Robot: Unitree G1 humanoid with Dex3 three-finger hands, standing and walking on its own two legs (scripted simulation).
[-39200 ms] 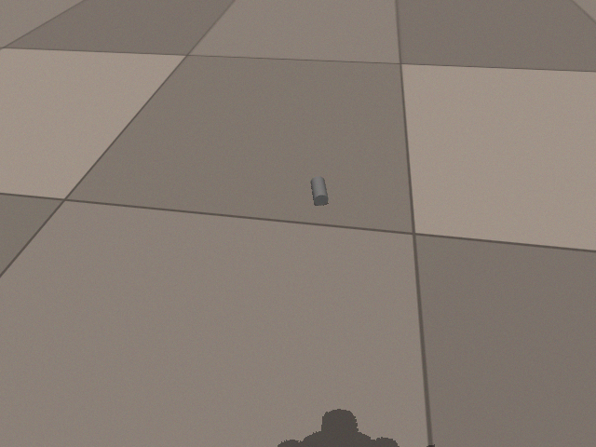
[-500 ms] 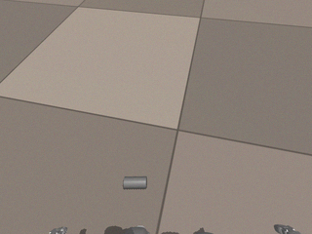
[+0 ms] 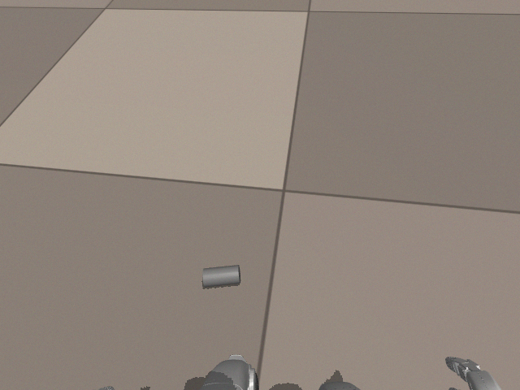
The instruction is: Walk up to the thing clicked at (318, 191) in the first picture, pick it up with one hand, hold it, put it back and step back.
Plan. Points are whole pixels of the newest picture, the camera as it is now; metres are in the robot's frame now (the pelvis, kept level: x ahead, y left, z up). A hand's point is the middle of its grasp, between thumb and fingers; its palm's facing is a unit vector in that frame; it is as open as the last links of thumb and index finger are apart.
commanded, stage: step back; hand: left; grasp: from above
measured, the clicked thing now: (222, 275) +0.56 +0.21 -0.72
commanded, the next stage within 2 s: none
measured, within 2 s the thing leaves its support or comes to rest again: neither
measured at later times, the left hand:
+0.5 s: hand out of the picture -0.04 +0.28 -0.14, palm faces +0.03 -0.92 -0.38, open 7.4 cm
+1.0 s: hand out of the picture -0.22 +0.26 -0.12, palm faces +0.05 -0.89 -0.45, open 7.4 cm
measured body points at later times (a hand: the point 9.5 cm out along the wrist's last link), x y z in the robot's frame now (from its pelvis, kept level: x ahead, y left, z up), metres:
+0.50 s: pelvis -0.14 +0.01 +0.01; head -0.09 +0.03 +0.46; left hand -0.05 +0.33 -0.11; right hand -0.02 -0.30 -0.09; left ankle -0.09 +0.13 -0.72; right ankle -0.17 -0.13 -0.63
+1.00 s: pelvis -0.32 -0.02 +0.00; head -0.26 -0.03 +0.44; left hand -0.22 +0.30 -0.09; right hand -0.22 -0.34 -0.13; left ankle -0.35 +0.10 -0.71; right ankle -0.24 -0.14 -0.72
